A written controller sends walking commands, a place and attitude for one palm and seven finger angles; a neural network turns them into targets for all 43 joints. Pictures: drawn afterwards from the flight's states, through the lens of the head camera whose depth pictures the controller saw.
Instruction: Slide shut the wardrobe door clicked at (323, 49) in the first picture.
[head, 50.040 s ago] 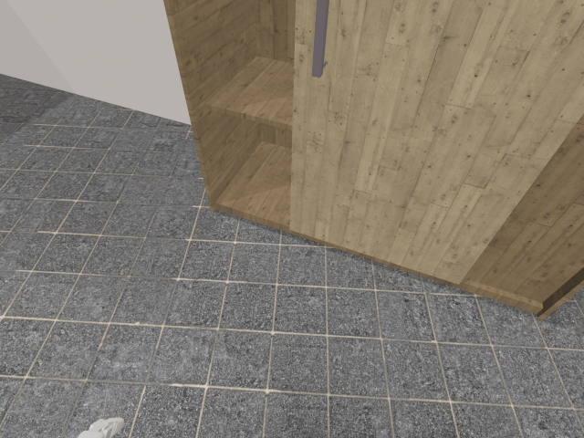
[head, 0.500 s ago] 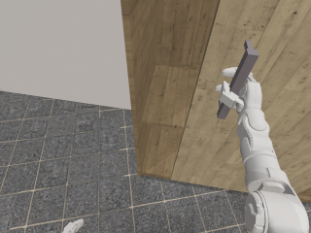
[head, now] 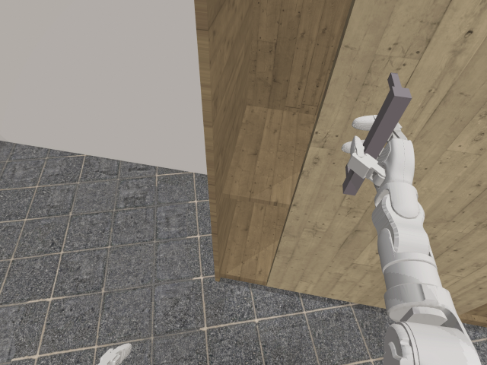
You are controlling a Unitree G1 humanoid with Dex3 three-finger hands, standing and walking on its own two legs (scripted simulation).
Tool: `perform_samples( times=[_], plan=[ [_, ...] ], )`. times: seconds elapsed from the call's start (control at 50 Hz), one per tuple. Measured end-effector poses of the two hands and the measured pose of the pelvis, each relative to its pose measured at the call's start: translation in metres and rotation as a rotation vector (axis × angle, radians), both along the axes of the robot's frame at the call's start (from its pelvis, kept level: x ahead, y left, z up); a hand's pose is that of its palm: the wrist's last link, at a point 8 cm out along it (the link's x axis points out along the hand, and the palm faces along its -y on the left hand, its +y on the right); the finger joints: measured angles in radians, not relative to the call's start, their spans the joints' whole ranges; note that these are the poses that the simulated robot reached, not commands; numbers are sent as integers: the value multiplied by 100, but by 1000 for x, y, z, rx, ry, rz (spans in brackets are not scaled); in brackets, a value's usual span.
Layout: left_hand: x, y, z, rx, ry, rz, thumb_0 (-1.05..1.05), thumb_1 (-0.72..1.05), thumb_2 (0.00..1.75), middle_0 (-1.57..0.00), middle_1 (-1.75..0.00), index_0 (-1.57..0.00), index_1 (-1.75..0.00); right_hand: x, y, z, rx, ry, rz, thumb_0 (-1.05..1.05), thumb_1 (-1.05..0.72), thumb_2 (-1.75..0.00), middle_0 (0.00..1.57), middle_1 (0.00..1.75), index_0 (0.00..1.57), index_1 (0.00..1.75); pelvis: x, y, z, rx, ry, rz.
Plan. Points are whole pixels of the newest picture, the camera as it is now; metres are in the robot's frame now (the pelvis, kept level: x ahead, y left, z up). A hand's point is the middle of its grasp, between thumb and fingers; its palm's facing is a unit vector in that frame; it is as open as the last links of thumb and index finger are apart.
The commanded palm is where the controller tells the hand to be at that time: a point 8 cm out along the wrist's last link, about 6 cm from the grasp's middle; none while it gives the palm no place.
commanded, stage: grip the handle and tug to test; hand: right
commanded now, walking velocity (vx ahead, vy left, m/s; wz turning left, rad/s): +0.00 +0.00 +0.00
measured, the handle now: (369, 140) +0.47 -0.16 +0.14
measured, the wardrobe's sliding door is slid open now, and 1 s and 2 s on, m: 0.19 0.19 0.12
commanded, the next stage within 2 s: tug the door sideways, standing still in 0.16 s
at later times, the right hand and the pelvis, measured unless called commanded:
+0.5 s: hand (355, 157) +0.43 -0.13 +0.13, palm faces +0.09 +1.00 -0.01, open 5.4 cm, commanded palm +0.41 -0.15 +0.14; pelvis +0.05 -0.01 +0.00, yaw -3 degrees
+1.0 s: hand (357, 159) +0.43 -0.13 +0.13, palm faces +0.07 +0.98 -0.17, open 5.8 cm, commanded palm +0.41 -0.16 +0.14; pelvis +0.02 -0.01 -0.01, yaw -4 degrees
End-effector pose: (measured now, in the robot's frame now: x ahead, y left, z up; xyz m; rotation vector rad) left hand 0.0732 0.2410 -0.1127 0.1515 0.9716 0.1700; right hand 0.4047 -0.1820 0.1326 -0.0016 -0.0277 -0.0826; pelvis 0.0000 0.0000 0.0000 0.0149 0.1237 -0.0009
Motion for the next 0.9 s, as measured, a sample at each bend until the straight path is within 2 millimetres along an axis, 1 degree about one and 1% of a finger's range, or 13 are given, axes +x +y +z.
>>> perform_samples(
  times=[0.08,0.16,0.28,0.36,0.46,0.54,0.6,0.66,0.72,0.78,0.84,0.9],
  plan=[
    [12,0,2,-2,-16,3,1,90,90,-20,-30,-21,-30,-1,0,0,-1,-3,4,2,-75,-80,45,140,44,140,7,-1,1,4,2,5],
    [29,-2,7,-7,-49,7,1,90,90,-20,-30,-21,-30,-2,0,0,0,-2,8,2,-75,-78,45,140,41,140,17,-2,2,6,5,13],
    [64,-7,15,-18,-105,1,1,90,90,-20,-30,-20,-30,-5,0,1,7,-4,17,2,-76,-78,36,140,36,140,35,-4,5,3,4,25],
    [90,-11,18,-12,-125,-24,1,90,90,-20,-30,-20,-30,-5,-1,1,7,-4,30,2,-76,-78,37,140,35,140,46,-5,5,6,-1,16],
    [119,-19,15,1,-115,-98,1,90,90,-20,-30,-20,-29,-3,0,2,9,8,7,3,-74,-82,39,140,39,140,51,-7,3,13,-3,-35],
    [134,-29,12,-7,-106,-154,1,90,90,-20,-30,-20,-29,-3,1,3,-3,27,-16,2,-74,-84,42,140,41,140,52,-9,3,11,-3,-65],
    [139,-39,11,-23,-106,-185,1,90,90,-20,-30,-20,-29,-3,1,3,-1,35,-28,2,-73,-84,43,140,42,140,51,-10,4,9,-7,-81],
    [140,-49,9,-43,-108,-207,1,90,90,-20,-30,-20,-29,-3,2,3,-3,33,-33,2,-73,-84,44,140,43,140,50,-11,3,9,-11,-94],
    [136,-57,4,-60,-101,-226,1,90,90,-20,-30,-20,-29,-3,2,3,-6,23,-36,2,-73,-84,44,140,43,140,48,-13,0,12,-13,-105],
    [129,-64,0,-73,-82,-240,1,90,90,-20,-30,-20,-29,-3,2,3,-13,21,-38,2,-73,-84,45,140,43,140,44,-15,-1,15,-14,-113],
    [122,-64,-3,-58,-67,-220,1,90,90,-20,-30,-21,-30,-1,-3,4,-97,-8,3,0,-68,-82,45,140,42,140,37,-16,-2,11,-28,-97],
    [115,-60,-5,-40,-69,-181,1,90,90,-20,-30,-21,-30,1,-5,3,-145,-38,30,-3,-66,-80,45,140,40,140,29,-16,-5,7,-45,-78]
  ],
)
